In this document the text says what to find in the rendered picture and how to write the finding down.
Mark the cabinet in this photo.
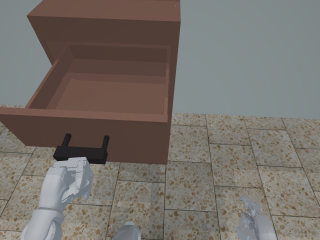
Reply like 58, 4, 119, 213
27, 0, 181, 165

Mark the robot left shin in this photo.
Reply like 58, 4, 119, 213
125, 221, 135, 226

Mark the robot left hand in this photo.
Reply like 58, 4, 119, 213
38, 157, 95, 212

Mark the robot right hand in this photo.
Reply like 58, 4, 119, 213
236, 195, 277, 240

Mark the robot left thigh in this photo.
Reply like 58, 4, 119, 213
112, 225, 142, 240

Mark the left robot forearm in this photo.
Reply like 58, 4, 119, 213
19, 207, 65, 240

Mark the drawer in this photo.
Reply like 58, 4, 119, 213
0, 43, 170, 154

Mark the handle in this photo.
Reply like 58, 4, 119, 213
53, 133, 110, 165

